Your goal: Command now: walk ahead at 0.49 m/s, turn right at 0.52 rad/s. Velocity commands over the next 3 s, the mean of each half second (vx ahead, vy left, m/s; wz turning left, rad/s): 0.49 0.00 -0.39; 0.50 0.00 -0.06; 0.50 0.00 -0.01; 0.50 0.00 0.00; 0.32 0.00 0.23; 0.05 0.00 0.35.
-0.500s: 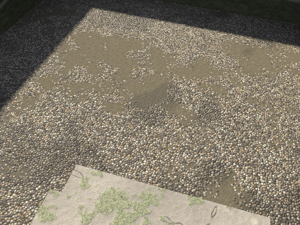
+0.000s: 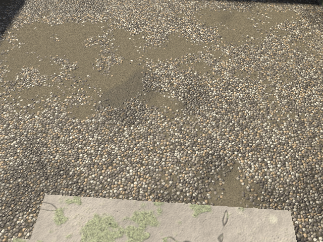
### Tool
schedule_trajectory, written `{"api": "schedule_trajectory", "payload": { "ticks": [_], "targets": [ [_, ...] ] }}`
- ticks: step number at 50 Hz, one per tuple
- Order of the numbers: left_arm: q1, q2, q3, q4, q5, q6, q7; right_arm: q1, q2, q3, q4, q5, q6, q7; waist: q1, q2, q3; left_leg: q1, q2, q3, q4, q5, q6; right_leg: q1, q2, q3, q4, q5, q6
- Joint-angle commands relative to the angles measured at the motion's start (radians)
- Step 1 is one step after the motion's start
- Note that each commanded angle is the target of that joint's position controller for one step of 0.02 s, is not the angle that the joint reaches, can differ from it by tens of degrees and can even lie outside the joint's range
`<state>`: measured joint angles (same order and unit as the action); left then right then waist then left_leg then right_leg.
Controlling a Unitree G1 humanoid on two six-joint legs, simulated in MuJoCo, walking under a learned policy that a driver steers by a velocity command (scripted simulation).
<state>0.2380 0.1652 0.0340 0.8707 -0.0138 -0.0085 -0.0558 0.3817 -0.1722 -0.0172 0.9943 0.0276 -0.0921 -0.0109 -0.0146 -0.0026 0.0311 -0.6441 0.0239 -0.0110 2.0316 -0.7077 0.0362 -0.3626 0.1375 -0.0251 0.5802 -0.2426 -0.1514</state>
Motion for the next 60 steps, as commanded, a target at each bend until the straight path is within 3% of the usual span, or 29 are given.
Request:
{"api": "schedule_trajectory", "payload": {
  "ticks": [1,3,5,7,10,13,16,19,21,22,23,24,25,26,27,30,33,35,39,43,49,51,53,54,55,56,57,58,60],
  "targets": [
    [0.107,0.127,0.018,-0.04,0.016,-0.001,0.027,-0.077,-0.157,-0.043,-0.178,0.027,-0.003,-0.027,-0.025,0.176,-0.057,-0.594,0.071,-0.127,-0.235,0.365,-0.019,0.358,-0.456,0.689,-0.22,-0.119,-0.255],
    [-0.063,0.098,0.0,-0.11,-0.001,-0.044,0.053,-0.058,-0.149,-0.054,-0.186,-0.035,0.019,-0.055,-0.108,0.152,0.073,-0.271,0.092,-0.115,-0.672,0.567,-0.088,-0.141,-0.283,0.462,-0.171,0.178,-0.168],
    [0.016,0.13,0.015,-0.074,0.009,-0.042,0.095,-0.1,-0.06,-0.038,-0.23,-0.094,0.023,-0.056,-0.082,-0.021,-0.032,-0.014,0.057,-0.06,-0.859,0.713,-0.123,-0.228,-0.172,0.369,-0.111,0.401,-0.154],
    [0.076,0.146,0.024,-0.065,0.02,-0.031,0.104,0.028,-0.075,-0.041,-0.192,-0.049,0.022,-0.029,-0.095,-0.077,-0.118,-0.025,0.044,-0.072,-0.748,0.802,-0.124,-0.105,-0.197,0.407,-0.041,0.445,-0.171],
    [0.363,0.064,0.018,0.026,-0.024,-0.041,0.111,-0.274,-0.135,-0.057,-0.307,-0.022,0.006,-0.001,0.059,-0.052,-0.015,-0.524,0.074,-0.248,-1.037,0.862,-0.068,0.323,-0.239,0.629,0.056,0.025,-0.18],
    [0.188,0.106,0.019,-0.041,-0.005,-0.031,0.139,-0.304,-0.119,-0.05,-0.345,-0.077,-0.016,0.035,0.027,-0.044,0.029,0.084,-0.001,-0.099,-1.383,1.353,-0.056,-0.234,-0.088,0.384,0.128,-0.238,-0.094],
    [0.199,0.113,0.021,-0.041,-0.018,-0.004,0.141,-0.279,-0.078,-0.038,-0.386,-0.037,0.012,0.037,0.053,-0.122,0.028,0.228,-0.001,-0.106,-1.456,1.206,-0.057,-0.253,-0.08,0.399,0.233,-0.253,-0.083],
    [0.2,0.14,0.026,-0.062,-0.007,0.011,0.14,-0.173,-0.14,-0.065,-0.359,-0.013,0.027,0.045,0.043,-0.144,0.029,0.225,0.076,-0.143,-1.62,0.988,-0.012,-0.03,-0.131,0.491,0.416,-0.109,-0.073],
    [0.211,0.094,0.007,-0.011,-0.008,0.006,0.131,0.157,-0.189,-0.106,-0.216,-0.019,0.034,0.047,-0.093,-0.055,-0.021,0.548,0.112,-0.085,-1.72,1.012,0.016,-0.103,-0.075,0.402,0.785,-0.078,-0.009],
    [0.252,0.037,0.008,0.037,-0.025,-0.013,0.098,0.34,-0.164,-0.093,-0.137,-0.045,0.034,0.053,-0.152,0.098,-0.105,0.814,0.18,-0.155,-1.554,1.162,0.067,-0.324,0.057,0.309,1.231,-0.429,0.056],
    [0.375,-0.015,0.002,0.037,-0.022,-0.027,0.072,0.391,-0.138,-0.064,-0.097,-0.036,0.036,0.067,-0.073,0.342,-0.116,0.999,0.183,-0.172,-1.257,1.272,0.088,-0.665,0.11,0.268,1.58,-0.711,0.096],
    [0.453,0.011,-0.001,0.021,-0.039,-0.034,0.066,0.37,-0.171,-0.066,-0.098,-0.009,0.047,0.077,-0.02,0.504,-0.151,0.991,0.25,-0.36,-1.348,1.165,0.116,-0.778,0.065,0.261,1.711,-0.662,0.124],
    [0.367,0.066,-0.005,-0.077,-0.072,-0.048,0.075,0.354,-0.315,-0.102,-0.068,0.021,0.056,0.075,-0.002,0.522,-0.182,0.966,0.397,-0.692,-1.588,0.54,0.274,-0.896,0.021,0.174,1.662,-0.553,0.143],
    [0.127,0.134,0.014,-0.084,-0.088,-0.021,0.1,0.275,-0.172,-0.064,-0.09,-0.03,0.065,0.061,-0.05,0.075,-0.075,0.752,0.366,-0.674,-1.746,0.019,0.231,-0.894,-0.094,0.166,1.472,-0.34,0.096],
    [0.033,0.115,0.003,-0.127,-0.085,0.002,0.112,0.182,-0.18,-0.052,-0.089,-0.053,0.06,0.051,-0.032,0.098,0.028,0.533,0.366,-0.754,-1.8,-0.123,0.235,-0.829,-0.116,0.163,1.427,-0.254,0.085],
    [0.087,0.089,0.007,-0.104,-0.011,-0.007,0.105,0.055,-0.06,0.003,-0.08,-0.061,0.025,0.021,0.081,0.115,0.112,0.228,0.185,-0.49,-1.701,0.066,0.109,-0.719,-0.183,0.187,1.113,0.064,0.059],
    [0.053,0.063,0.015,-0.13,0.044,-0.009,0.083,0.112,-0.095,0.003,-0.06,-0.043,0.027,-0.019,0.061,0.141,0.043,0.159,0.121,-0.34,-1.731,0.501,0.16,-0.477,-0.22,0.125,0.648,0.376,0.131],
    [0.072,0.054,0.019,-0.117,0.022,-0.013,0.065,0.168,-0.148,-0.012,-0.037,-0.036,0.021,-0.025,0.066,0.121,-0.02,0.256,0.146,-0.343,-1.667,0.638,0.173,-0.436,-0.229,0.142,0.617,0.496,0.132],
    [-0.166,0.103,0.039,-0.189,0.0,-0.03,0.043,0.374,-0.088,-0.008,0.033,-0.015,0.002,-0.031,-0.056,0.083,0.047,0.623,0.173,-0.384,-1.566,0.554,0.136,-0.739,-0.237,0.207,0.303,0.553,0.102],
    [-0.23,0.043,0.023,-0.205,0.033,-0.055,0.004,0.288,-0.076,0.001,-0.011,-0.019,0.032,-0.064,-0.074,0.069,0.074,0.363,0.071,-0.259,-1.459,0.485,0.108,-0.39,-0.179,0.115,0.083,0.81,0.122],
    [-0.355,0.033,0.007,-0.289,-0.003,-0.071,-0.032,0.254,-0.098,-0.016,-0.046,-0.002,0.07,-0.065,-0.156,0.077,0.1,0.418,0.035,-0.28,-1.227,0.528,0.156,-0.291,-0.148,0.088,-0.149,0.644,0.154],
    [-0.291,0.059,0.01,-0.27,0.0,-0.076,-0.019,0.218,-0.095,-0.023,-0.045,0.011,0.078,-0.06,-0.13,0.089,0.071,0.515,0.037,-0.29,-1.096,0.645,0.157,-0.248,-0.186,0.107,-0.248,0.583,0.127],
    [0.017,0.129,0.049,-0.154,0.011,-0.085,-0.004,0.188,-0.11,-0.025,-0.017,-0.008,0.068,-0.043,0.014,0.04,-0.042,0.423,-0.005,-0.249,-0.774,0.787,0.129,0.13,-0.193,0.055,-0.341,0.704,0.077],
    [0.274,0.154,0.065,-0.055,0.023,-0.075,0.002,0.178,-0.111,-0.025,-0.007,-0.005,0.054,-0.023,0.123,-0.008,-0.106,0.172,-0.056,-0.183,-0.486,0.656,0.077,0.493,-0.23,0.046,-0.263,0.805,0.051],
    [0.463,0.195,0.056,0.006,0.037,-0.064,-0.004,0.294,-0.015,-0.006,0.018,-0.003,0.034,0.0,0.134,-0.234,-0.287,-0.232,-0.186,-0.192,0.038,-0.243,0.013,0.999,-0.414,0.193,0.161,1.15,-0.074],
    [0.442,0.214,0.056,0.006,0.017,-0.045,-0.002,0.359,-0.093,-0.005,-0.022,0.031,0.005,0.012,0.127,-0.311,-0.433,-0.39,-0.126,-0.24,0.157,-0.246,-0.029,1.077,-0.503,0.335,0.225,1.093,-0.166],
    [0.411,0.238,0.064,0.006,-0.013,-0.029,0.006,0.272,-0.14,-0.014,-0.079,0.039,-0.005,0.008,0.143,-0.303,-0.457,-0.472,-0.086,-0.233,0.11,-0.152,-0.045,1.018,-0.567,0.463,0.088,0.685,-0.239],
    [0.308,0.227,0.061,0.019,-0.024,-0.03,0.01,0.118,-0.141,-0.016,-0.147,0.04,0.003,-0.008,0.1,-0.123,-0.329,-0.512,-0.016,-0.124,-0.104,0.068,-0.04,0.788,-0.555,0.58,-0.12,0.076,-0.242],
    [0.022,0.146,0.025,-0.053,0.019,-0.062,0.007,0.032,-0.159,-0.04,-0.16,0.015,0.047,-0.043,-0.041,0.074,-0.048,-0.303,0.066,-0.129,-0.344,0.369,-0.013,0.18,-0.535,0.634,-0.25,-0.036,-0.218]
  ]
}}
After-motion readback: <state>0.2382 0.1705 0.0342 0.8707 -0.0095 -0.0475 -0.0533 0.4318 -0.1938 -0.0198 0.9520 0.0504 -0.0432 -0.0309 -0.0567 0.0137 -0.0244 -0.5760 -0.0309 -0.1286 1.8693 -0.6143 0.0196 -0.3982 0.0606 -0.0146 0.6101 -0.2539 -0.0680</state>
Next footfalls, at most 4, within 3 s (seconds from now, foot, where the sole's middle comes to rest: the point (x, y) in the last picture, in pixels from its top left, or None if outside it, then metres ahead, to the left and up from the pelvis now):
0.42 left None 0.37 0.18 -0.94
1.08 right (186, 224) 0.67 -0.12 -1.11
1.64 left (150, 175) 1.06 0.07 -1.29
2.10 right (188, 143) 1.32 -0.19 -1.29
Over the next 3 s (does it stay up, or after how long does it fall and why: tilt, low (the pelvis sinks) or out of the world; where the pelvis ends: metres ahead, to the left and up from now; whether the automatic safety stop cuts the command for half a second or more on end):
stays up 1.40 -0.10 -0.52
